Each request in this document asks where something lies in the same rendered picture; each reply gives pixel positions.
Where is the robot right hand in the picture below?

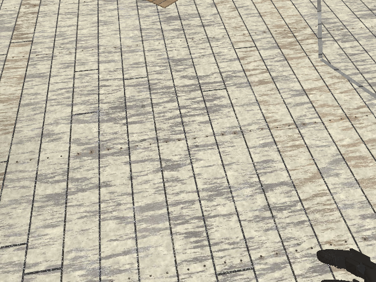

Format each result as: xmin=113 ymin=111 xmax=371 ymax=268
xmin=317 ymin=249 xmax=376 ymax=282

